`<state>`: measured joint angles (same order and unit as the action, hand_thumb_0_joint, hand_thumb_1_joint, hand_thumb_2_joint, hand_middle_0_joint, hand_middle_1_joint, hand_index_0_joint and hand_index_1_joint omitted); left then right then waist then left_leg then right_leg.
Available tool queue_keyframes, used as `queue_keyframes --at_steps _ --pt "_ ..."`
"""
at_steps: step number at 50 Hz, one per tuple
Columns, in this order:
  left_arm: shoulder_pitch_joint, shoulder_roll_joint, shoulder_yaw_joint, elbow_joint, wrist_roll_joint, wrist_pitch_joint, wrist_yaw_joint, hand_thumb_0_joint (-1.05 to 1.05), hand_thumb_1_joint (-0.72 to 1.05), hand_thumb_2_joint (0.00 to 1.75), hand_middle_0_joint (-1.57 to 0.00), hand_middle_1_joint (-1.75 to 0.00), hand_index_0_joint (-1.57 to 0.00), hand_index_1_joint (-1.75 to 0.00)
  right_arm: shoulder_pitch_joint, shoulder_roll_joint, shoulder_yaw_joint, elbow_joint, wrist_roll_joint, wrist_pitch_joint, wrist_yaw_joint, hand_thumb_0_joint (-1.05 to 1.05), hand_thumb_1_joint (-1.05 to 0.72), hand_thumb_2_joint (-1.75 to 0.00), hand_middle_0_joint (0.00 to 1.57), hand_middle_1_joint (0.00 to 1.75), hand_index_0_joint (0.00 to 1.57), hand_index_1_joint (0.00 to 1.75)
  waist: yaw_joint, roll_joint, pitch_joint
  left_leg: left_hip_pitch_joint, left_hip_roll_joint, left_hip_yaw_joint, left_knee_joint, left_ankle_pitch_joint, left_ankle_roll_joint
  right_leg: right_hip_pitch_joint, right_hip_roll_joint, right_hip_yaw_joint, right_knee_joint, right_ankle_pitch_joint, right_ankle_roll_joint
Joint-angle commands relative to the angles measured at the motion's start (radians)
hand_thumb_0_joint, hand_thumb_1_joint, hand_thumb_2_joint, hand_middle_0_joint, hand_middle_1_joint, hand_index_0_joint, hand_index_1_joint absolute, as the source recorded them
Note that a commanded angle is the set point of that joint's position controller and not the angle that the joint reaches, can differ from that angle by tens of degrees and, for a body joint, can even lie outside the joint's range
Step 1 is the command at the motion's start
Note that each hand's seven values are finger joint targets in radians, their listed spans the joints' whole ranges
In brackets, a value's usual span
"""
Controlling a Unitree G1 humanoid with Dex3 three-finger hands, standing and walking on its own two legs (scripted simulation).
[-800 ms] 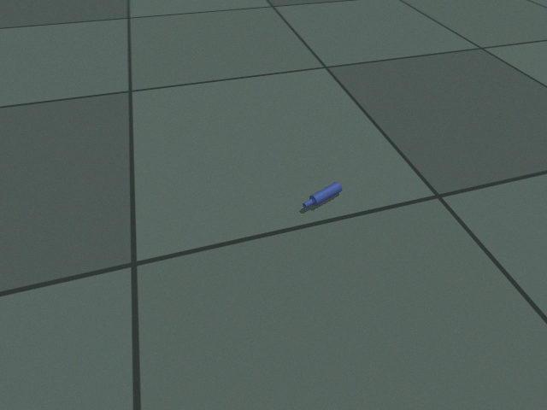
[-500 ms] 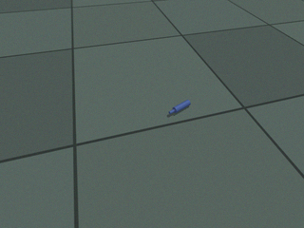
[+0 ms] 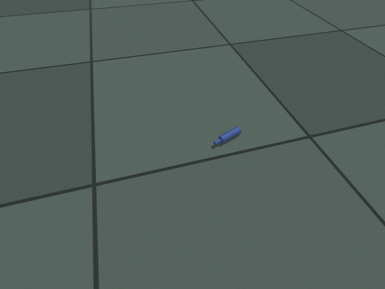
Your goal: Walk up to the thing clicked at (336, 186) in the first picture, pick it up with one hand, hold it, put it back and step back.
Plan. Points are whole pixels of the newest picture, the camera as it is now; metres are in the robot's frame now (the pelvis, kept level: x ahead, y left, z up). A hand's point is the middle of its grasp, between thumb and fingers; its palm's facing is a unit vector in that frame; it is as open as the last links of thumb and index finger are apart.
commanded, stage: stand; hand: left
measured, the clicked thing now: (226, 136) +1.24 -0.27 -0.75
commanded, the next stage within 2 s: walk up in 0.32 s
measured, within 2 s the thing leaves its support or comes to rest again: neither
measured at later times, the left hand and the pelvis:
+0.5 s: hand out of the picture +0.12 +0.27 -0.15, palm faces +0.07 -0.94 -0.33, open 7.3 cm; pelvis +0.02 -0.03 -0.01, yaw +5 degrees
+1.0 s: hand out of the picture +0.13 +0.12 -0.18, palm faces +0.32 -0.90 -0.29, open 7.3 cm; pelvis +0.20 -0.16 -0.02, yaw +17 degrees
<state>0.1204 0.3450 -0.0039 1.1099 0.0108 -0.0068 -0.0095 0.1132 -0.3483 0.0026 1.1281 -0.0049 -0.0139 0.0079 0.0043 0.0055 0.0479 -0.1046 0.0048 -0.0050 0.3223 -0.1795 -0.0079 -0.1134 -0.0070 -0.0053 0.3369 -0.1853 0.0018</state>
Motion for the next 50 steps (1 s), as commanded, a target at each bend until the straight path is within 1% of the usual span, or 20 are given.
queue_keyframes --at_steps 1,15,16,18,19,21,24,29,31,32,33,34,35,37,40,42,45,48,49,50 --pt "-0.037 0.216 0.041 -0.060 -0.001 -0.026 0.019 0.00 0.90 0.90 -0.20 -0.30 -0.20 -0.30 -0.042 -0.210 -0.036 -0.065 -0.003 -0.019 -0.017 0.00 -0.90 -0.90 0.20 0.30 0.20 0.30 -0.001 -0.006 -0.076 0.018 0.120 -0.089 -0.034 0.148 0.033 0.012 -0.123 0.097 -0.052 0.157 -0.027" --pt "-0.043 0.213 0.040 -0.062 -0.001 -0.026 0.021 0.00 0.90 0.90 -0.20 -0.30 -0.20 -0.30 -0.038 -0.217 -0.037 -0.064 -0.005 -0.019 -0.018 0.00 -0.90 -0.90 0.20 0.30 0.20 0.30 -0.004 -0.004 -0.077 0.023 0.126 -0.086 -0.035 0.165 0.030 0.027 -0.126 0.096 -0.057 0.178 -0.028" --pt "-0.083 0.359 0.167 -0.161 0.055 -0.010 -0.032 0.00 0.90 0.90 -0.20 -0.30 -0.20 -0.30 0.175 -0.359 -0.121 -0.088 0.000 -0.040 -0.022 0.00 -0.90 -0.90 0.20 0.30 0.20 0.30 -0.019 -0.144 -0.118 -0.064 0.150 -0.213 0.022 -0.277 0.113 0.007 -0.061 -0.002 0.115 -0.346 -0.047" --pt "-0.160 0.285 0.165 -0.245 0.076 0.018 -0.077 0.00 0.90 0.90 -0.20 -0.30 -0.20 -0.30 0.215 -0.441 -0.167 -0.097 -0.015 -0.061 -0.026 0.00 -0.90 -0.90 0.20 0.30 0.20 0.30 -0.050 0.066 0.011 0.026 0.326 -0.581 -0.117 -0.616 0.232 -0.449 -0.031 0.069 0.481 -0.349 -0.028" --pt "-0.191 0.261 0.167 -0.278 0.082 0.025 -0.091 0.00 0.90 0.90 -0.20 -0.30 -0.20 -0.30 0.223 -0.430 -0.175 -0.123 -0.019 -0.073 -0.034 0.00 -0.90 -0.90 0.20 0.30 0.20 0.30 -0.051 0.051 0.038 0.069 0.380 -0.665 -0.136 -0.591 0.275 -0.602 -0.064 0.147 0.602 -0.292 -0.020" --pt "-0.125 0.264 0.173 -0.293 0.062 0.022 -0.104 0.00 0.90 0.90 -0.20 -0.30 -0.20 -0.30 0.202 -0.395 -0.163 -0.159 -0.013 -0.098 -0.050 0.00 -0.90 -0.90 0.20 0.30 0.20 0.30 0.008 0.059 -0.012 0.104 0.347 -0.593 -0.131 -0.528 0.244 -0.629 -0.119 0.202 0.688 -0.225 -0.023" --pt "-0.138 0.258 0.178 -0.328 0.063 0.023 -0.127 0.00 0.90 0.90 -0.20 -0.30 -0.20 -0.30 0.183 -0.374 -0.157 -0.212 -0.031 -0.096 -0.049 0.00 -0.90 -0.90 0.20 0.30 0.20 0.30 0.003 0.117 -0.002 -0.035 0.237 -0.403 -0.096 -0.414 0.206 -0.503 -0.092 0.146 0.552 -0.235 0.001" --pt "-0.119 0.263 0.185 -0.362 0.054 0.030 -0.137 0.00 0.90 0.90 -0.20 -0.30 -0.20 -0.30 0.184 -0.417 -0.169 -0.251 -0.046 -0.097 -0.044 0.00 -0.90 -0.90 0.20 0.30 0.20 0.30 0.014 0.194 0.006 -0.226 0.192 -0.329 -0.055 -0.376 0.195 -0.286 -0.062 0.050 0.408 -0.235 0.012" --pt "-0.010 0.258 0.194 -0.342 0.050 0.028 -0.130 0.00 0.90 0.90 -0.20 -0.30 -0.20 -0.30 0.128 -0.407 -0.165 -0.270 -0.046 -0.090 -0.044 0.00 -0.90 -0.90 0.20 0.30 0.20 0.30 0.082 0.197 -0.041 -0.298 0.158 -0.271 0.031 -0.333 0.165 -0.111 -0.037 0.001 0.319 -0.204 0.002" --pt "0.114 0.274 0.206 -0.305 0.049 0.023 -0.121 0.00 0.90 0.90 -0.20 -0.30 -0.20 -0.30 0.076 -0.385 -0.157 -0.290 -0.045 -0.084 -0.049 0.00 -0.90 -0.90 0.20 0.30 0.20 0.30 0.161 0.141 -0.072 -0.436 0.128 -0.214 0.163 -0.334 0.142 0.096 -0.026 -0.031 0.233 -0.127 -0.010" --pt "0.296 0.345 0.235 -0.257 0.056 0.011 -0.104 0.00 0.90 0.90 -0.20 -0.30 -0.20 -0.30 0.082 -0.298 -0.126 -0.298 -0.048 -0.080 -0.056 0.00 -0.90 -0.90 0.20 0.30 0.20 0.30 0.256 -0.079 -0.132 -0.597 0.051 -0.140 0.499 -0.345 0.104 0.330 -0.039 0.038 0.158 -0.208 -0.018" --pt "0.344 0.465 0.258 -0.269 0.074 0.002 -0.089 0.00 0.90 0.90 -0.20 -0.30 -0.20 -0.30 0.119 -0.193 -0.086 -0.324 -0.024 -0.086 -0.061 0.00 -0.90 -0.90 0.20 0.30 0.20 0.30 0.267 -0.442 -0.106 -0.812 -0.119 -0.015 0.833 -0.458 0.067 0.322 -0.305 0.486 -0.113 -0.602 -0.055" --pt "0.155 0.472 0.236 -0.334 0.064 0.001 -0.086 0.00 0.90 0.90 -0.20 -0.30 -0.20 -0.30 0.165 -0.286 -0.110 -0.309 -0.017 -0.080 -0.075 0.00 -0.90 -0.90 0.20 0.30 0.20 0.30 0.148 -0.361 -0.061 -0.761 -0.012 -0.025 0.939 -0.381 0.064 0.132 -0.428 0.676 -0.261 -0.797 -0.125" --pt "0.039 0.416 0.215 -0.366 0.034 -0.004 -0.089 0.00 0.90 0.90 -0.20 -0.30 -0.20 -0.30 0.193 -0.348 -0.126 -0.245 -0.006 -0.082 -0.056 0.00 -0.90 -0.90 0.20 0.30 0.20 0.30 0.063 -0.177 0.056 -0.628 0.081 -0.050 0.882 -0.236 0.063 -0.090 -0.350 0.474 -0.209 -0.681 -0.143" --pt "0.015 0.334 0.191 -0.373 0.037 -0.008 -0.086 0.00 0.90 0.90 -0.20 -0.30 -0.20 -0.30 0.303 -0.336 -0.126 -0.205 -0.001 -0.085 -0.025 0.00 -0.90 -0.90 0.20 0.30 0.20 0.30 0.022 -0.197 0.068 -0.497 0.095 0.001 0.697 -0.217 0.043 -0.130 -0.234 0.192 -0.125 -0.444 -0.195" --pt "0.057 0.317 0.183 -0.384 0.039 -0.008 -0.090 0.00 0.90 0.90 -0.20 -0.30 -0.20 -0.30 0.258 -0.320 -0.127 -0.238 -0.002 -0.086 -0.017 0.00 -0.90 -0.90 0.20 0.30 0.20 0.30 0.051 -0.195 0.097 -0.481 0.086 0.034 0.569 -0.232 0.032 -0.135 -0.239 0.161 -0.139 -0.392 -0.238" --pt "0.077 0.315 0.176 -0.416 0.044 -0.006 -0.094 0.00 0.90 0.90 -0.20 -0.30 -0.20 -0.30 0.250 -0.293 -0.121 -0.278 0.004 -0.094 -0.020 0.00 -0.90 -0.90 0.20 0.30 0.20 0.30 0.056 -0.165 0.061 -0.375 0.076 0.059 0.427 -0.138 0.044 -0.118 -0.255 0.120 -0.121 -0.291 -0.241" --pt "0.054 0.283 0.158 -0.451 0.035 0.008 -0.097 0.00 0.90 0.90 -0.20 -0.30 -0.20 -0.30 0.372 -0.293 -0.135 -0.261 0.004 -0.108 -0.041 0.00 -0.90 -0.90 0.20 0.30 0.20 0.30 -0.022 -0.039 -0.016 -0.031 0.011 0.122 0.231 0.058 0.057 -0.251 -0.180 -0.037 0.122 -0.077 -0.186" --pt "0.102 0.236 0.141 -0.457 0.034 0.007 -0.096 0.00 0.90 0.90 -0.20 -0.30 -0.20 -0.30 0.447 -0.321 -0.148 -0.251 -0.008 -0.112 -0.056 0.00 -0.90 -0.90 0.20 0.30 0.20 0.30 -0.058 0.033 -0.092 0.164 0.019 0.066 0.214 0.028 0.079 -0.330 -0.131 -0.083 0.310 0.069 -0.155" --pt "0.145 0.200 0.130 -0.467 0.037 0.004 -0.090 0.00 0.90 0.90 -0.20 -0.30 -0.20 -0.30 0.524 -0.384 -0.169 -0.257 -0.019 -0.113 -0.073 0.00 -0.90 -0.90 0.20 0.30 0.20 0.30 -0.090 0.154 -0.153 0.295 0.170 -0.205 0.117 -0.188 0.146 -0.472 -0.059 -0.119 0.575 -0.029 -0.099"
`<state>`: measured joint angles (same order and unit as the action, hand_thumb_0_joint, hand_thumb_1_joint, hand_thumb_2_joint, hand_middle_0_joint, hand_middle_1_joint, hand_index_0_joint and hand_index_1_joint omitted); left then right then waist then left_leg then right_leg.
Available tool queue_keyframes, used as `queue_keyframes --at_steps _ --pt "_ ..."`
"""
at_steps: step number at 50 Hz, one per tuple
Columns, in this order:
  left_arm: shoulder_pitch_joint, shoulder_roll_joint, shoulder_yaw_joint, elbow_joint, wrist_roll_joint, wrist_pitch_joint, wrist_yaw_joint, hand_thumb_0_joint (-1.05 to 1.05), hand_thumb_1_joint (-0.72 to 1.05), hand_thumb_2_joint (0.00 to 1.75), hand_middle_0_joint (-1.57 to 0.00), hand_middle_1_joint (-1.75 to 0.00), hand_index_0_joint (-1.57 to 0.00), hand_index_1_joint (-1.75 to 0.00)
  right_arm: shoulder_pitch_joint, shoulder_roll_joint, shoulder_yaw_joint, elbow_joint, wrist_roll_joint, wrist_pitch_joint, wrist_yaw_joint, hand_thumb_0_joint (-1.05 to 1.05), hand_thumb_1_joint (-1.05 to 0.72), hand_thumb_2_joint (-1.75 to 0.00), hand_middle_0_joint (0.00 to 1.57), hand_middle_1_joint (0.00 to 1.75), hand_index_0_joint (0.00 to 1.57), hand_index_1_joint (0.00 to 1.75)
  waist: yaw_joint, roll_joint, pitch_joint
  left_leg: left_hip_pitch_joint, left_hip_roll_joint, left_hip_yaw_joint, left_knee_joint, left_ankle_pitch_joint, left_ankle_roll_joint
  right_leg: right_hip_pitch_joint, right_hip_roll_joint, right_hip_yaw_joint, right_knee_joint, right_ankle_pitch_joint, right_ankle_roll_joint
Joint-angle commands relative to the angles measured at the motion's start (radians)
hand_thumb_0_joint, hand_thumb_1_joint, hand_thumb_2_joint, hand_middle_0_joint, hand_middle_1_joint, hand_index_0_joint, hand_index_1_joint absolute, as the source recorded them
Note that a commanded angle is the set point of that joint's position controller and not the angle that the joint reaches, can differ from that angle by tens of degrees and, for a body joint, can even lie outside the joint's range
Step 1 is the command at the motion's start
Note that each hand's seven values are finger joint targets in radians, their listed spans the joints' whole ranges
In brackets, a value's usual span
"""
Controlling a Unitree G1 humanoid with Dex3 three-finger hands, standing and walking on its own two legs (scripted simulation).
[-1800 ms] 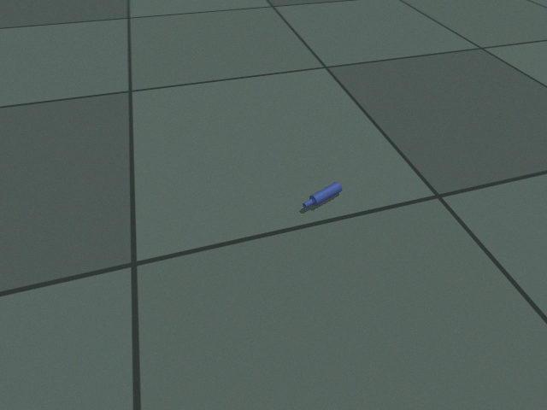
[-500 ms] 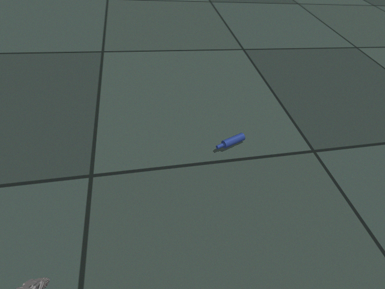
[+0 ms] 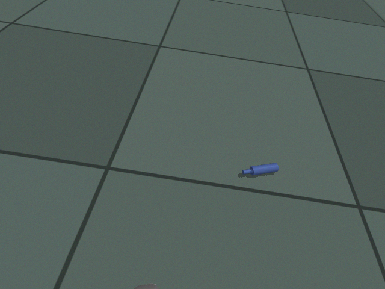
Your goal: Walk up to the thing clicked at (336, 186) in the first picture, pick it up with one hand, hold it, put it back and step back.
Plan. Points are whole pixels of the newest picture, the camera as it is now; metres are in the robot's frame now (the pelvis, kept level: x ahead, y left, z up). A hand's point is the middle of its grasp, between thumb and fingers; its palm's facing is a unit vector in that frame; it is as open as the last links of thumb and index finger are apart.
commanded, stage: walk up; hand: left
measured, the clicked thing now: (259, 169) +0.97 -0.42 -0.73
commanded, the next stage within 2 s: none
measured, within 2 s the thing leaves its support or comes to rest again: neither
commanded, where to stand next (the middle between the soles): +0.69 -0.79 m, yaw +19 degrees
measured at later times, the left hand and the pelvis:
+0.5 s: hand (152, 257) +0.22 +0.11 -0.14, palm faces +0.16 -0.91 -0.38, open 7.3 cm; pelvis +0.17 -0.20 -0.02, yaw +10 degrees
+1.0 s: hand (212, 221) +0.34 -0.04 -0.17, palm faces +0.16 -0.94 -0.30, open 7.3 cm; pelvis +0.31 -0.33 -0.01, yaw +13 degrees
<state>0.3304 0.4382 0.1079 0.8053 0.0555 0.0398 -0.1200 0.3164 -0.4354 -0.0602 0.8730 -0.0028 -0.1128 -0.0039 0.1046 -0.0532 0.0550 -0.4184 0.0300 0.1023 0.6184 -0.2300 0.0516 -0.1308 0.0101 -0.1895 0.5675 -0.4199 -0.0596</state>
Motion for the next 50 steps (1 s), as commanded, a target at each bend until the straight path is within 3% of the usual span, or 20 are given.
queue_keyframes --at_steps 1,2,4,7,15,18,19,20,21,23,26,31,34,35,36,37,38,40,42,50 --pt "-0.036 0.097 0.019 -0.180 0.007 -0.040 0.022 0.00 0.90 0.90 -0.20 -0.30 -0.20 -0.30 0.317 -0.384 -0.125 -0.044 -0.024 -0.014 -0.078 0.00 -0.90 -0.90 0.20 0.30 0.20 0.30 -0.168 0.272 -0.180 0.665 0.399 -0.780 -0.274 -0.295 0.153 -0.653 0.006 0.143 0.554 -0.136 0.017" --pt "-0.033 0.243 0.051 -0.175 0.009 -0.025 0.027 0.00 0.90 0.90 -0.20 -0.30 -0.20 -0.30 0.225 -0.418 -0.131 -0.095 0.015 -0.013 -0.086 0.00 -0.90 -0.90 0.20 0.30 0.20 0.30 -0.163 0.139 -0.186 0.571 0.512 -0.974 -0.334 -0.413 0.271 -0.670 -0.067 0.296 0.659 -0.147 0.047" --pt "-0.071 0.256 0.055 -0.153 -0.001 -0.022 0.031 0.00 0.90 0.90 -0.20 -0.30 -0.20 -0.30 0.140 -0.325 -0.096 -0.098 0.023 -0.011 -0.088 0.00 -0.90 -0.90 0.20 0.30 0.20 0.30 -0.125 0.026 -0.070 0.402 0.378 -0.656 -0.287 -0.199 0.204 -0.635 -0.137 0.321 0.665 -0.019 0.060" --pt "-0.015 0.234 0.065 -0.113 0.000 -0.015 0.018 0.00 0.90 0.90 -0.20 -0.30 -0.20 -0.30 0.101 -0.305 -0.076 -0.096 0.009 -0.021 -0.074 0.00 -0.90 -0.90 0.20 0.30 0.20 0.30 -0.085 0.123 -0.009 0.171 0.251 -0.385 -0.234 -0.016 0.166 -0.504 -0.162 0.289 0.560 0.017 0.063" --pt "-0.111 0.215 0.080 -0.140 -0.006 -0.001 -0.014 0.00 0.90 0.90 -0.20 -0.30 -0.20 -0.30 0.033 -0.397 -0.103 -0.102 -0.021 -0.024 -0.062 0.00 -0.90 -0.90 0.20 0.30 0.20 0.30 -0.084 0.240 -0.012 -0.064 0.211 -0.312 -0.212 -0.268 0.142 -0.305 -0.143 0.188 0.306 0.107 0.058" --pt "0.083 0.233 0.107 -0.065 -0.007 -0.006 -0.003 0.00 0.90 0.90 -0.20 -0.30 -0.20 -0.30 -0.067 -0.346 -0.084 -0.106 -0.031 0.001 -0.073 0.00 -0.90 -0.90 0.20 0.30 0.20 0.30 0.050 0.123 -0.058 -0.239 0.125 -0.171 0.071 -0.217 0.080 0.020 -0.052 0.092 0.143 0.100 0.054" --pt "0.212 0.287 0.131 -0.032 0.010 -0.017 0.010 0.00 0.90 0.90 -0.20 -0.30 -0.20 -0.30 -0.052 -0.249 -0.055 -0.104 -0.036 0.009 -0.082 0.00 -0.90 -0.90 0.20 0.30 0.20 0.30 0.130 -0.117 -0.069 -0.375 0.033 -0.075 0.420 -0.232 0.047 0.144 -0.078 0.169 0.014 -0.043 0.045" --pt "0.218 0.378 0.138 -0.063 0.019 -0.032 0.024 0.00 0.90 0.90 -0.20 -0.30 -0.20 -0.30 -0.020 -0.168 -0.024 -0.124 -0.008 0.007 -0.090 0.00 -0.90 -0.90 0.20 0.30 0.20 0.30 0.123 -0.379 -0.036 -0.572 -0.107 -0.080 0.672 -0.425 0.010 0.118 -0.325 0.634 -0.249 -0.211 -0.022" --pt "0.027 0.417 0.126 -0.118 -0.003 -0.037 0.033 0.00 0.90 0.90 -0.20 -0.30 -0.20 -0.30 0.018 -0.227 -0.048 -0.111 -0.009 0.013 -0.109 0.00 -0.90 -0.90 0.20 0.30 0.20 0.30 0.010 -0.310 -0.036 -0.501 -0.034 -0.163 0.743 -0.389 0.011 0.000 -0.434 0.881 -0.395 -0.364 -0.129" --pt "-0.059 0.343 0.111 -0.137 -0.020 -0.041 0.043 0.00 0.90 0.90 -0.20 -0.30 -0.20 -0.30 0.021 -0.290 -0.059 -0.037 0.004 0.005 -0.091 0.00 -0.90 -0.90 0.20 0.30 0.20 0.30 -0.045 -0.122 0.012 -0.392 0.041 -0.163 0.664 -0.240 0.007 -0.112 -0.359 0.661 -0.313 -0.354 -0.147" --pt "-0.105 0.273 0.090 -0.126 -0.010 -0.043 0.049 0.00 0.90 0.90 -0.20 -0.30 -0.20 -0.30 0.128 -0.268 -0.057 0.036 0.003 0.001 -0.075 0.00 -0.90 -0.90 0.20 0.30 0.20 0.30 -0.076 -0.187 0.043 -0.249 0.047 -0.076 0.450 -0.228 -0.007 -0.188 -0.268 0.407 -0.226 -0.155 -0.186" --pt "-0.118 0.225 0.066 -0.168 0.005 -0.035 0.043 0.00 0.90 0.90 -0.20 -0.30 -0.20 -0.30 0.154 -0.237 -0.053 0.017 -0.001 -0.004 -0.070 0.00 -0.90 -0.90 0.20 0.30 0.20 0.30 -0.075 -0.142 0.006 -0.086 0.018 -0.021 0.209 -0.142 0.008 -0.173 -0.283 0.344 -0.218 0.044 -0.203" --pt "-0.171 0.179 0.041 -0.207 0.001 -0.016 0.036 0.00 0.90 0.90 -0.20 -0.30 -0.20 -0.30 0.298 -0.248 -0.067 0.045 -0.003 -0.017 -0.084 0.00 -0.90 -0.90 0.20 0.30 0.20 0.30 -0.163 -0.003 -0.056 0.261 0.006 -0.040 -0.047 0.099 0.007 -0.316 -0.206 0.202 0.013 0.131 -0.136" --pt "-0.130 0.140 0.026 -0.211 -0.005 -0.015 0.033 0.00 0.90 0.90 -0.20 -0.30 -0.20 -0.30 0.331 -0.297 -0.088 0.044 -0.015 -0.019 -0.096 0.00 -0.90 -0.90 0.20 0.30 0.20 0.30 -0.182 0.096 -0.089 0.405 0.070 -0.166 -0.118 0.046 0.028 -0.426 -0.137 0.136 0.199 0.157 -0.076" --pt "-0.079 0.084 0.014 -0.223 -0.002 -0.011 0.034 0.00 0.90 0.90 -0.20 -0.30 -0.20 -0.30 0.342 -0.379 -0.107 0.018 -0.035 -0.017 -0.111 0.00 -0.90 -0.90 0.20 0.30 0.20 0.30 -0.170 0.275 -0.118 0.504 0.308 -0.604 -0.223 -0.116 0.094 -0.617 -0.026 0.126 0.427 -0.076 -0.014" --pt "-0.027 0.169 0.038 -0.208 0.004 0.011 0.039 0.00 0.90 0.90 -0.20 -0.30 -0.20 -0.30 0.282 -0.418 -0.113 -0.048 -0.024 -0.013 -0.122 0.00 -0.90 -0.90 0.20 0.30 0.20 0.30 -0.145 0.138 -0.144 0.442 0.474 -0.888 -0.321 -0.331 0.187 -0.653 -0.031 0.257 0.590 -0.129 0.035" --pt "-0.011 0.261 0.063 -0.181 0.010 0.025 0.043 0.00 0.90 0.90 -0.20 -0.30 -0.20 -0.30 0.207 -0.426 -0.113 -0.065 0.011 -0.009 -0.125 0.00 -0.90 -0.90 0.20 0.30 0.20 0.30 -0.136 0.056 -0.120 0.378 0.505 -0.885 -0.316 -0.344 0.250 -0.653 -0.068 0.328 0.694 -0.129 0.054" --pt "-0.052 0.243 0.068 -0.170 0.006 0.025 0.044 0.00 0.90 0.90 -0.20 -0.30 -0.20 -0.30 0.151 -0.334 -0.083 -0.051 0.004 -0.011 -0.125 0.00 -0.90 -0.90 0.20 0.30 0.20 0.30 -0.111 0.006 -0.058 0.251 0.360 -0.603 -0.256 -0.208 0.182 -0.605 -0.104 0.373 0.675 -0.031 0.042" --pt "-0.002 0.232 0.074 -0.138 0.003 0.026 0.035 0.00 0.90 0.90 -0.20 -0.30 -0.20 -0.30 0.099 -0.333 -0.075 -0.046 -0.007 -0.016 -0.111 0.00 -0.90 -0.90 0.20 0.30 0.20 0.30 -0.083 0.107 -0.007 0.094 0.304 -0.434 -0.240 -0.214 0.169 -0.533 -0.125 0.335 0.638 0.011 0.053" --pt "-0.117 0.214 0.083 -0.151 -0.002 0.042 0.000 0.00 0.90 0.90 -0.20 -0.30 -0.20 -0.30 0.095 -0.435 -0.104 -0.031 -0.035 -0.016 -0.094 0.00 -0.90 -0.90 0.20 0.30 0.20 0.30 -0.131 0.250 -0.003 0.000 0.261 -0.353 -0.213 -0.418 0.168 -0.498 -0.141 0.235 0.441 -0.014 0.076"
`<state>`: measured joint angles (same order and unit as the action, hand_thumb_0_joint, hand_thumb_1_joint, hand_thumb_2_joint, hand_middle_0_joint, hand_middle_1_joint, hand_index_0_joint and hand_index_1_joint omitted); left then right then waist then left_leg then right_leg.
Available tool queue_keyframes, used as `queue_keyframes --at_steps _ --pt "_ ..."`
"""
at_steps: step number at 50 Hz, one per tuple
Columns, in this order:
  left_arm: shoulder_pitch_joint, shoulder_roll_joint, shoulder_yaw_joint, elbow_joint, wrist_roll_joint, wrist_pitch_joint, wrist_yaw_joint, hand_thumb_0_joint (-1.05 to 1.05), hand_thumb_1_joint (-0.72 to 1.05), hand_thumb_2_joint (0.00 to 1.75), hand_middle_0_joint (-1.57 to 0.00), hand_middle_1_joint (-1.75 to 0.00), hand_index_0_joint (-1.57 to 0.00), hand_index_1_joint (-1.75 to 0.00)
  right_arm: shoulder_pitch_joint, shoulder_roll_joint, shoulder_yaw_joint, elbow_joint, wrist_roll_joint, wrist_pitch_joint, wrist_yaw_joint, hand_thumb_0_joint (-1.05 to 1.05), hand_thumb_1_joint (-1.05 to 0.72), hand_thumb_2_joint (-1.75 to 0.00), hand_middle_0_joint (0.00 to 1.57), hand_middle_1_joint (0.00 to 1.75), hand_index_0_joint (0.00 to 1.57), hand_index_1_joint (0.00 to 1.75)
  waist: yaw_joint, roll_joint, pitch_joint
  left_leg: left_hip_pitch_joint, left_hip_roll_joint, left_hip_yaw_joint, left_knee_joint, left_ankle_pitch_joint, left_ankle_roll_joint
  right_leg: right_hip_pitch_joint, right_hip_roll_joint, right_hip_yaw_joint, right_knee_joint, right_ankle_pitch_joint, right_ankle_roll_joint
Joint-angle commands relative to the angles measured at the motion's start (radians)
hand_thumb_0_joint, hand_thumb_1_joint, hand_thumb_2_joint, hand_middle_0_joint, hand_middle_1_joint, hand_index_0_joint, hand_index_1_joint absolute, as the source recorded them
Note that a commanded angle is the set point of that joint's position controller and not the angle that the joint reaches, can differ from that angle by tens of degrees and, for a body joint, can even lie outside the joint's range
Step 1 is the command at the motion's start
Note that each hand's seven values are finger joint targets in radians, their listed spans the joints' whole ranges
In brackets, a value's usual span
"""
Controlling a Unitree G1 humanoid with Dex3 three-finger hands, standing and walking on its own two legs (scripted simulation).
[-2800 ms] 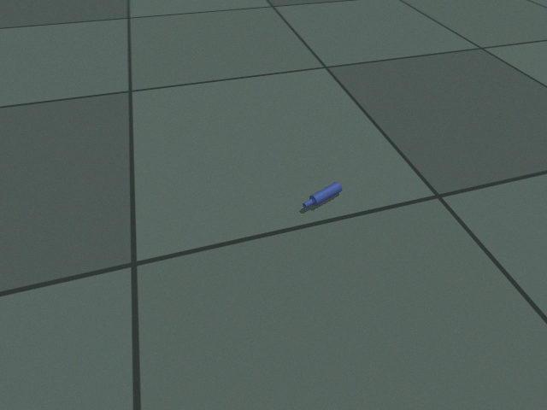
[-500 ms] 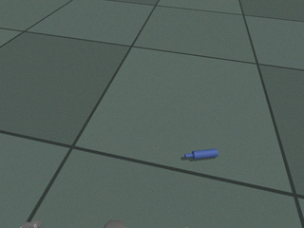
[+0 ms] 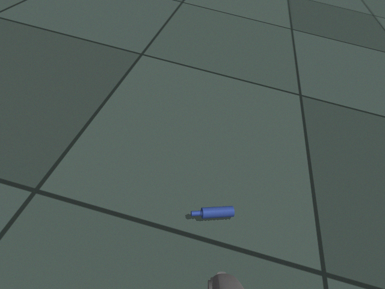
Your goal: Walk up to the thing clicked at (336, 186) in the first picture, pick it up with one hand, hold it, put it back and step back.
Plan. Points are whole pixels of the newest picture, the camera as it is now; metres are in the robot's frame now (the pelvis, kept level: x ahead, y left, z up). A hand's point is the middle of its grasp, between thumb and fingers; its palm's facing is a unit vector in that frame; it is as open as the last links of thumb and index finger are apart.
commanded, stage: walk up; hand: left
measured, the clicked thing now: (212, 212) +0.62 -0.23 -0.71
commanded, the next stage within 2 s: none
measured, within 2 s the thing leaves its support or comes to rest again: neither
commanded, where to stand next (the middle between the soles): +0.26 -0.53 m, yaw +6 degrees
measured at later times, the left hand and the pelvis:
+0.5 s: hand out of the picture +0.12 +0.07 -0.16, palm faces +0.01 -0.95 -0.32, open 7.4 cm; pelvis +0.09 -0.21 +0.00, yaw +3 degrees
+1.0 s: hand (243, 273) +0.20 -0.15 -0.14, palm faces +0.03 -0.93 -0.36, open 7.3 cm; pelvis +0.16 -0.43 +0.00, yaw +3 degrees
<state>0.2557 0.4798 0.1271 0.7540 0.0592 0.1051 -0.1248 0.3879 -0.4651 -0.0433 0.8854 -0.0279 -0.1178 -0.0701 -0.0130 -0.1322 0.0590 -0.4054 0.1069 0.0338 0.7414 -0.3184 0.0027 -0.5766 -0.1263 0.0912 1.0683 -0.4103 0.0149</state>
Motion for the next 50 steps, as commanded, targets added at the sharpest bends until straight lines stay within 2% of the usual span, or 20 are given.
queue_keyframes --at_steps 1,5,6,7,8,12,16,18,19,20,21,22,27,36,39,40,41,42,46,50 --pt "-0.035 0.171 0.064 -0.098 -0.007 -0.025 0.005 0.00 0.90 0.90 -0.20 -0.30 -0.20 -0.30 0.005 -0.416 -0.123 -0.042 -0.011 -0.009 -0.027 0.00 -0.90 -0.90 0.20 0.30 0.20 0.30 -0.004 0.348 -0.021 0.000 0.190 -0.283 -0.320 -0.330 0.214 -0.042 -0.003 -0.054 -0.093 -0.035 -0.002" --pt "0.217 0.180 0.096 0.017 -0.008 -0.042 0.022 0.00 0.90 0.90 -0.20 -0.30 -0.20 -0.30 -0.106 -0.324 -0.088 -0.034 -0.022 0.024 -0.036 0.00 -0.90 -0.90 0.20 0.30 0.20 0.30 0.163 0.145 -0.124 -0.258 0.065 -0.040 0.072 -0.203 0.115 0.456 0.109 -0.167 -0.406 0.028 -0.016" --pt "0.308 0.247 0.111 0.034 0.015 -0.051 0.034 0.00 0.90 0.90 -0.20 -0.30 -0.20 -0.30 -0.093 -0.201 -0.047 -0.037 -0.018 0.035 -0.038 0.00 -0.90 -0.90 0.20 0.30 0.20 0.30 0.227 -0.163 -0.080 -0.467 -0.047 0.094 0.427 -0.276 0.068 0.502 0.025 0.010 -0.573 -0.149 -0.035" --pt "0.203 0.346 0.113 -0.022 0.011 -0.063 0.047 0.00 0.90 0.90 -0.20 -0.30 -0.20 -0.30 -0.122 -0.185 -0.049 -0.078 0.007 0.037 -0.052 0.00 -0.90 -0.90 0.20 0.30 0.20 0.30 0.172 -0.284 -0.010 -0.605 -0.136 0.002 0.542 -0.355 0.042 0.392 -0.174 0.481 -0.829 -0.261 -0.132" --pt "0.059 0.373 0.114 -0.068 -0.010 -0.069 0.056 0.00 0.90 0.90 -0.20 -0.30 -0.20 -0.30 -0.138 -0.236 -0.069 -0.064 0.014 0.037 -0.064 0.00 -0.90 -0.90 0.20 0.30 0.20 0.30 0.103 -0.172 0.031 -0.522 -0.059 -0.096 0.572 -0.272 0.042 0.302 -0.231 0.583 -0.903 -0.389 -0.191" --pt "-0.016 0.230 0.074 -0.066 -0.011 -0.079 0.068 0.00 0.90 0.90 -0.20 -0.30 -0.20 -0.30 0.026 -0.251 -0.059 0.075 0.026 0.011 -0.041 0.00 -0.90 -0.90 0.20 0.30 0.20 0.30 0.028 -0.115 0.022 -0.318 -0.020 0.003 0.336 -0.161 0.042 0.300 -0.109 0.202 -0.647 0.058 -0.253" --pt "-0.031 0.170 0.039 -0.104 -0.001 -0.077 0.066 0.00 0.90 0.90 -0.20 -0.30 -0.20 -0.30 0.084 -0.203 -0.054 0.079 0.023 0.002 -0.034 0.00 -0.90 -0.90 0.20 0.30 0.20 0.30 0.025 -0.092 -0.012 -0.122 -0.070 0.054 0.105 -0.107 0.057 0.281 -0.111 0.138 -0.609 0.322 -0.283" --pt "-0.088 0.150 0.019 -0.137 -0.004 -0.065 0.060 0.00 0.90 0.90 -0.20 -0.30 -0.20 -0.30 0.175 -0.194 -0.055 0.095 0.029 -0.006 -0.036 0.00 -0.90 -0.90 0.20 0.30 0.20 0.30 -0.024 -0.038 -0.061 0.116 -0.093 0.075 -0.097 0.112 0.061 0.189 -0.072 0.050 -0.520 0.324 -0.244" --pt "-0.091 0.119 0.004 -0.154 -0.010 -0.062 0.056 0.00 0.90 0.90 -0.20 -0.30 -0.20 -0.30 0.237 -0.219 -0.071 0.105 0.020 -0.008 -0.046 0.00 -0.90 -0.90 0.20 0.30 0.20 0.30 -0.062 0.044 -0.095 0.282 -0.070 0.019 -0.192 0.199 0.050 0.105 -0.026 -0.002 -0.393 0.286 -0.197" --pt "-0.046 0.068 -0.012 -0.165 -0.018 -0.064 0.057 0.00 0.90 0.90 -0.20 -0.30 -0.20 -0.30 0.268 -0.293 -0.097 0.089 0.002 -0.011 -0.060 0.00 -0.90 -0.90 0.20 0.30 0.20 0.30 -0.083 0.218 -0.142 0.431 0.087 -0.256 -0.326 0.098 0.088 -0.026 0.051 -0.061 -0.179 0.196 -0.119" --pt "0.018 0.061 -0.011 -0.153 -0.009 -0.052 0.063 0.00 0.90 0.90 -0.20 -0.30 -0.20 -0.30 0.228 -0.370 -0.118 0.043 -0.010 -0.005 -0.074 0.00 -0.90 -0.90 0.20 0.30 0.20 0.30 -0.042 0.283 -0.148 0.474 0.356 -0.700 -0.407 0.009 0.175 -0.193 0.144 -0.010 0.001 -0.091 -0.037" --pt "0.073 0.180 0.016 -0.125 0.007 -0.030 0.072 0.00 0.90 0.90 -0.20 -0.30 -0.20 -0.30 0.145 -0.399 -0.126 0.005 0.025 0.002 -0.078 0.00 -0.90 -0.90 0.20 0.30 0.20 0.30 -0.026 0.110 -0.158 0.400 0.447 -0.771 -0.421 -0.111 0.260 -0.185 0.106 0.075 0.130 -0.151 -0.016" --pt "0.061 0.194 0.045 -0.081 0.004 -0.030 0.058 0.00 0.90 0.90 -0.20 -0.30 -0.20 -0.30 0.019 -0.302 -0.095 -0.008 0.013 -0.003 -0.058 0.00 -0.90 -0.90 0.20 0.30 0.20 0.30 0.026 0.192 -0.011 0.082 0.245 -0.319 -0.347 -0.039 0.227 -0.080 0.053 0.088 0.179 -0.003 -0.020" --pt "0.001 0.185 0.057 -0.084 -0.001 -0.015 0.022 0.00 0.90 0.90 -0.20 -0.30 -0.20 -0.30 -0.023 -0.415 -0.134 -0.024 -0.015 0.007 -0.042 0.00 -0.90 -0.90 0.20 0.30 0.20 0.30 0.010 0.355 -0.039 -0.048 0.208 -0.224 -0.280 -0.314 0.205 0.021 0.011 -0.069 -0.083 -0.072 -0.005" --pt "0.201 0.187 0.081 0.002 0.000 -0.020 0.030 0.00 0.90 0.90 -0.20 -0.30 -0.20 -0.30 -0.133 -0.369 -0.112 -0.018 -0.023 0.035 -0.043 0.00 -0.90 -0.90 0.20 0.30 0.20 0.30 0.152 0.233 -0.084 -0.267 0.115 -0.054 -0.057 -0.325 0.120 0.371 0.087 -0.170 -0.321 0.001 -0.026" --pt "0.292 0.220 0.094 0.033 0.018 -0.027 0.039 0.00 0.90 0.90 -0.20 -0.30 -0.20 -0.30 -0.114 -0.276 -0.084 -0.009 -0.028 0.048 -0.046 0.00 -0.90 -0.90 0.20 0.30 0.20 0.30 0.206 -0.006 -0.082 -0.383 0.023 0.065 0.238 -0.359 0.082 0.440 0.109 -0.149 -0.422 -0.063 -0.031" --pt "0.286 0.299 0.100 0.006 0.035 -0.042 0.049 0.00 0.90 0.90 -0.20 -0.30 -0.20 -0.30 -0.113 -0.159 -0.044 -0.029 -0.009 0.059 -0.048 0.00 -0.90 -0.90 0.20 0.30 0.20 0.30 0.223 -0.274 0.004 -0.589 -0.108 0.065 0.561 -0.399 0.040 0.320 -0.081 0.282 -0.671 -0.363 -0.085" --pt "0.082 0.377 0.097 -0.063 0.014 -0.051 0.063 0.00 0.90 0.90 -0.20 -0.30 -0.20 -0.30 -0.162 -0.209 -0.077 -0.063 0.005 0.056 -0.073 0.00 -0.90 -0.90 0.20 0.30 0.20 0.30 0.126 -0.243 0.056 -0.536 -0.116 -0.093 0.590 -0.333 0.036 0.206 -0.194 0.595 -0.908 -0.420 -0.174" --pt "-0.039 0.270 0.072 -0.073 -0.002 -0.061 0.080 0.00 0.90 0.90 -0.20 -0.30 -0.20 -0.30 0.013 -0.271 -0.073 0.092 0.028 0.031 -0.060 0.00 -0.90 -0.90 0.20 0.30 0.20 0.30 0.029 -0.120 0.017 -0.334 -0.027 -0.037 0.405 -0.179 0.035 0.271 -0.119 0.257 -0.642 -0.055 -0.225" --pt "-0.080 0.186 0.028 -0.104 0.009 -0.051 0.074 0.00 0.90 0.90 -0.20 -0.30 -0.20 -0.30 0.121 -0.214 -0.067 0.115 0.029 0.016 -0.047 0.00 -0.90 -0.90 0.20 0.30 0.20 0.30 0.001 -0.094 0.005 -0.021 -0.085 0.053 0.067 -0.100 0.052 0.173 -0.077 0.106 -0.529 0.320 -0.263"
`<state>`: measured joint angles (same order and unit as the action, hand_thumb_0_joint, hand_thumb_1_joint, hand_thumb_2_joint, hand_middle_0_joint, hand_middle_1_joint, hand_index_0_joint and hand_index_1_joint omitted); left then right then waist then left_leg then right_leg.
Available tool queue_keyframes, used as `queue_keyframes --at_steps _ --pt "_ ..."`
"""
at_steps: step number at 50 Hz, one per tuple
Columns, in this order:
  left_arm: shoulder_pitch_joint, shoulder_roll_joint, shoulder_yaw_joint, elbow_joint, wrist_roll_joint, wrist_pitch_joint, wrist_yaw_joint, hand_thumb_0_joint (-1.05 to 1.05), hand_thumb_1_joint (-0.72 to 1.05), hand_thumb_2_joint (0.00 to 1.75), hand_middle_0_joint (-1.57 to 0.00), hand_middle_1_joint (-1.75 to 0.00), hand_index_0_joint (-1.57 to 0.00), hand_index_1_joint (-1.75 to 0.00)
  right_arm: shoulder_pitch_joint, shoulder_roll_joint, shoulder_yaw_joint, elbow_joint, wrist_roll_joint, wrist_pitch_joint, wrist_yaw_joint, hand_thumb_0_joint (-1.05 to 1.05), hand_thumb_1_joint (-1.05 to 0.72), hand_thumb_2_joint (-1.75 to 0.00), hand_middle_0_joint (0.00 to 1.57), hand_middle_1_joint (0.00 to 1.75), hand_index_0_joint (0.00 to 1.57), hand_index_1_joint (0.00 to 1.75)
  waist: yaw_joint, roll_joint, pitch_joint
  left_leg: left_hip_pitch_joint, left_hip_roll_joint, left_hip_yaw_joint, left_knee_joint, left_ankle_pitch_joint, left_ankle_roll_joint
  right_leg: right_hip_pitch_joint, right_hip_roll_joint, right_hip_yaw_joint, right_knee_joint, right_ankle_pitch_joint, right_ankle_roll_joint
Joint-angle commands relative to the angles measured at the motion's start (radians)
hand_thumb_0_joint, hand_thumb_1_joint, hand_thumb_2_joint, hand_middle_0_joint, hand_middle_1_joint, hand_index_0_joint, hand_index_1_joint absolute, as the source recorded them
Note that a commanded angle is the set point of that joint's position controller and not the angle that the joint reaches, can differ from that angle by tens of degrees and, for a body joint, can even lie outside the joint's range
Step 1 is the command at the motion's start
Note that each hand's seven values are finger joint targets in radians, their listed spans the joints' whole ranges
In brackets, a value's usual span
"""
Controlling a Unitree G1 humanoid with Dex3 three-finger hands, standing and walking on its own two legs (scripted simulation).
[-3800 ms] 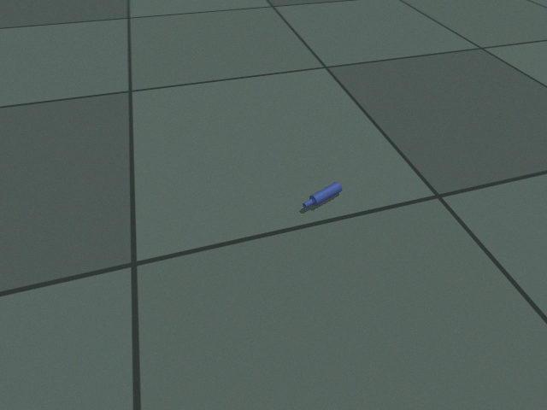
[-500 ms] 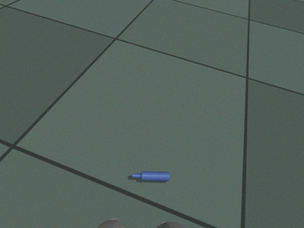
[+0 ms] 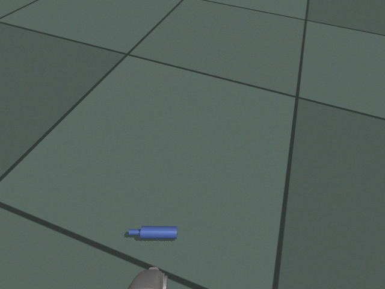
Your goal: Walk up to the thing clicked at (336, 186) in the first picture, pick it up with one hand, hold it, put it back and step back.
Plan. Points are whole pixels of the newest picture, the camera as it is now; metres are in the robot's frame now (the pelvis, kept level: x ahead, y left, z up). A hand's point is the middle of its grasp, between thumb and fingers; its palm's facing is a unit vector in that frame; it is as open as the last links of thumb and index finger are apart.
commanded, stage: walk up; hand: left
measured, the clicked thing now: (153, 232) +0.47 +0.18 -0.71
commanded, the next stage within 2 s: none
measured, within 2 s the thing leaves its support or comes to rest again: neither
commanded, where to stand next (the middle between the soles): +0.10 -0.10 m, yaw +3 degrees
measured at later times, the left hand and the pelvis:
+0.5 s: hand out of the picture +0.11 +0.10 -0.14, palm faces +0.00 -0.92 -0.40, open 7.3 cm; pelvis +0.04 -0.17 +0.00, yaw +2 degrees
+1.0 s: hand out of the picture +0.07 +0.16 -0.14, palm faces +0.05 -0.89 -0.44, open 7.3 cm; pelvis +0.03 -0.14 +0.01, yaw +4 degrees
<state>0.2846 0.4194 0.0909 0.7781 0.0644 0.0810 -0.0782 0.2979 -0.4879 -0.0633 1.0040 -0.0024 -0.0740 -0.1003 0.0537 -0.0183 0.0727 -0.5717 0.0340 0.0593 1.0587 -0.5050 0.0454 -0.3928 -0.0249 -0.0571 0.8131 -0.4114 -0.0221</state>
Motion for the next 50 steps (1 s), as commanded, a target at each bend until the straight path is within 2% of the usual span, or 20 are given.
queue_keyframes --at_steps 1,2,3,4,5,11,16,17,18,19,20,22,29,34,38,40,41,46,48,50 --pt "-0.136 0.235 0.052 -0.140 0.001 -0.022 0.027 0.00 0.90 0.90 -0.20 -0.30 -0.20 -0.30 0.269 -0.176 -0.043 0.005 0.006 -0.036 -0.019 0.00 -0.90 -0.90 0.20 0.30 0.20 0.30 -0.091 -0.182 -0.039 0.260 -0.023 0.039 -0.393 0.231 0.011 -0.033 -0.152 0.199 -0.191 0.398 -0.206" --pt "-0.146 0.203 0.035 -0.150 -0.007 -0.020 0.027 0.00 0.90 0.90 -0.20 -0.30 -0.20 -0.30 0.325 -0.190 -0.053 0.013 -0.002 -0.040 -0.025 0.00 -0.90 -0.90 0.20 0.30 0.20 0.30 -0.123 -0.111 -0.080 0.403 -0.001 -0.017 -0.492 0.331 0.009 -0.099 -0.121 0.148 -0.065 0.358 -0.161" --pt "-0.121 0.146 0.012 -0.156 -0.024 -0.025 0.032 0.00 0.90 0.90 -0.20 -0.30 -0.20 -0.30 0.336 -0.261 -0.073 -0.012 -0.030 -0.046 -0.035 0.00 -0.90 -0.90 0.20 0.30 0.20 0.30 -0.152 0.071 -0.124 0.525 0.156 -0.317 -0.619 0.284 0.045 -0.222 -0.072 0.103 0.133 0.232 -0.083" --pt "-0.051 0.124 0.009 -0.140 -0.029 -0.015 0.038 0.00 0.90 0.90 -0.20 -0.30 -0.20 -0.30 0.246 -0.338 -0.088 -0.070 -0.039 -0.045 -0.043 0.00 -0.90 -0.90 0.20 0.30 0.20 0.30 -0.085 0.153 -0.122 0.577 0.398 -0.723 -0.683 0.342 0.130 -0.374 0.030 0.147 0.271 -0.089 -0.009" --pt "-0.002 0.238 0.035 -0.111 -0.020 0.003 0.050 0.00 0.90 0.90 -0.20 -0.30 -0.20 -0.30 0.195 -0.368 -0.097 -0.099 -0.005 -0.041 -0.041 0.00 -0.90 -0.90 0.20 0.30 0.20 0.30 -0.087 0.035 -0.174 0.526 0.486 -0.781 -0.668 0.311 0.204 -0.322 -0.005 0.236 0.375 -0.200 0.002" --pt "0.029 0.213 0.046 -0.021 -0.051 -0.017 0.045 0.00 0.90 0.90 -0.20 -0.30 -0.20 -0.30 -0.003 -0.225 -0.050 -0.151 -0.021 -0.031 0.002 0.00 -0.90 -0.90 0.20 0.30 0.20 0.30 -0.027 0.160 -0.085 0.239 0.222 -0.251 -0.564 0.350 0.166 -0.136 -0.021 0.179 0.316 -0.042 0.016" --pt "0.057 0.170 0.031 0.088 -0.074 -0.070 0.070 0.00 0.90 0.90 -0.20 -0.30 -0.20 -0.30 -0.085 -0.192 -0.029 -0.164 -0.031 0.021 0.058 0.00 -0.90 -0.90 0.20 0.30 0.20 0.30 -0.012 0.198 -0.099 0.084 0.118 -0.098 -0.374 0.231 0.102 0.174 0.049 -0.010 -0.168 0.084 0.037" --pt "0.069 0.188 0.036 0.108 -0.062 -0.084 0.082 0.00 0.90 0.90 -0.20 -0.30 -0.20 -0.30 -0.063 -0.136 -0.012 -0.155 -0.025 0.038 0.061 0.00 -0.90 -0.90 0.20 0.30 0.20 0.30 0.001 0.086 -0.092 0.041 0.086 -0.069 -0.218 0.240 0.071 0.216 0.039 0.052 -0.274 0.103 0.042" --pt "0.041 0.274 0.046 0.090 -0.040 -0.101 0.095 0.00 0.90 0.90 -0.20 -0.30 -0.20 -0.30 -0.060 -0.061 0.008 -0.179 -0.009 0.046 0.065 0.00 -0.90 -0.90 0.20 0.30 0.20 0.30 0.002 -0.156 -0.067 -0.082 0.011 -0.021 -0.030 0.146 0.005 0.181 -0.151 0.387 -0.363 0.145 -0.026" --pt "-0.043 0.373 0.051 0.066 -0.048 -0.104 0.100 0.00 0.90 0.90 -0.20 -0.30 -0.20 -0.30 -0.106 -0.101 -0.010 -0.184 -0.006 0.056 0.053 0.00 -0.90 -0.90 0.20 0.30 0.20 0.30 -0.016 -0.204 -0.063 -0.031 -0.002 -0.125 -0.025 -0.097 -0.017 0.017 -0.344 0.682 -0.452 0.109 -0.184" --pt "-0.123 0.374 0.050 0.053 -0.049 -0.108 0.100 0.00 0.90 0.90 -0.20 -0.30 -0.20 -0.30 -0.117 -0.156 -0.031 -0.159 -0.008 0.058 0.051 0.00 -0.90 -0.90 0.20 0.30 0.20 0.30 -0.045 -0.135 -0.017 0.001 0.042 -0.152 0.011 -0.075 -0.022 -0.037 -0.364 0.667 -0.443 0.052 -0.215" --pt "-0.143 0.309 0.033 0.078 -0.047 -0.125 0.110 0.00 0.90 0.90 -0.20 -0.30 -0.20 -0.30 -0.098 -0.145 -0.028 -0.112 0.008 0.057 0.064 0.00 -0.90 -0.90 0.20 0.30 0.20 0.30 -0.056 -0.085 -0.002 -0.038 0.045 -0.139 -0.020 -0.008 -0.016 0.063 -0.260 0.495 -0.339 0.188 -0.166" --pt "-0.035 0.305 0.036 0.116 -0.052 -0.150 0.141 0.00 0.90 0.90 -0.20 -0.30 -0.20 -0.30 -0.154 -0.129 -0.041 -0.132 -0.022 0.083 0.091 0.00 -0.90 -0.90 0.20 0.30 0.20 0.30 -0.014 -0.184 -0.087 -0.025 0.040 -0.118 -0.083 0.012 -0.026 0.246 -0.279 0.437 -0.249 0.657 -0.203" --pt "-0.029 0.288 0.028 0.093 -0.060 -0.150 0.153 0.00 0.90 0.90 -0.20 -0.30 -0.20 -0.30 -0.176 -0.116 -0.052 -0.142 -0.022 0.084 0.104 0.00 -0.90 -0.90 0.20 0.30 0.20 0.30 -0.017 -0.173 -0.149 0.065 0.007 -0.083 -0.211 0.011 -0.026 0.276 -0.261 0.372 -0.200 0.753 -0.193" --pt "-0.105 0.241 -0.003 0.067 -0.069 -0.135 0.144 0.00 0.90 0.90 -0.20 -0.30 -0.20 -0.30 -0.065 -0.129 -0.069 -0.100 -0.033 0.066 0.106 0.00 -0.90 -0.90 0.20 0.30 0.20 0.30 -0.099 -0.055 -0.200 0.454 0.011 -0.111 -0.533 0.330 0.026 0.009 -0.152 0.196 -0.022 0.484 -0.065" --pt "-0.132 0.212 -0.012 0.089 -0.071 -0.129 0.156 0.00 0.90 0.90 -0.20 -0.30 -0.20 -0.30 -0.131 -0.223 -0.082 -0.126 -0.016 0.069 0.111 0.00 -0.90 -0.90 0.20 0.30 0.20 0.30 -0.105 0.215 -0.185 0.436 0.298 -0.454 -0.574 0.398 0.236 -0.126 0.001 0.031 0.119 -0.181 0.011" --pt "-0.146 0.227 -0.013 0.097 -0.068 -0.131 0.152 0.00 0.90 0.90 -0.20 -0.30 -0.20 -0.30 -0.141 -0.193 -0.075 -0.127 -0.019 0.072 0.114 0.00 -0.90 -0.90 0.20 0.30 0.20 0.30 -0.101 0.163 -0.138 0.385 0.277 -0.412 -0.575 0.412 0.245 -0.103 -0.007 0.063 0.127 -0.237 0.009" --pt "-0.013 0.216 -0.001 0.185 -0.057 -0.156 0.133 0.00 0.90 0.90 -0.20 -0.30 -0.20 -0.30 -0.281 -0.108 -0.023 -0.138 0.009 0.085 0.107 0.00 -0.90 -0.90 0.20 0.30 0.20 0.30 0.011 0.100 -0.117 0.182 0.092 -0.167 -0.362 0.463 0.050 0.239 -0.042 0.109 -0.262 0.247 -0.015" --pt "-0.097 0.335 0.015 0.167 -0.047 -0.155 0.130 0.00 0.90 0.90 -0.20 -0.30 -0.20 -0.30 -0.240 -0.089 -0.025 -0.124 0.008 0.097 0.099 0.00 -0.90 -0.90 0.20 0.30 0.20 0.30 -0.034 -0.117 -0.096 0.186 -0.015 -0.096 -0.221 0.007 -0.013 0.090 -0.323 0.496 -0.412 0.106 -0.188" --pt "-0.195 0.290 -0.002 0.142 -0.047 -0.153 0.124 0.00 0.90 0.90 -0.20 -0.30 -0.20 -0.30 -0.183 -0.099 -0.029 -0.072 0.004 0.090 0.106 0.00 -0.90 -0.90 0.20 0.30 0.20 0.30 -0.082 -0.065 -0.059 0.280 0.004 -0.106 -0.334 0.040 -0.010 0.016 -0.277 0.394 -0.376 0.083 -0.165"
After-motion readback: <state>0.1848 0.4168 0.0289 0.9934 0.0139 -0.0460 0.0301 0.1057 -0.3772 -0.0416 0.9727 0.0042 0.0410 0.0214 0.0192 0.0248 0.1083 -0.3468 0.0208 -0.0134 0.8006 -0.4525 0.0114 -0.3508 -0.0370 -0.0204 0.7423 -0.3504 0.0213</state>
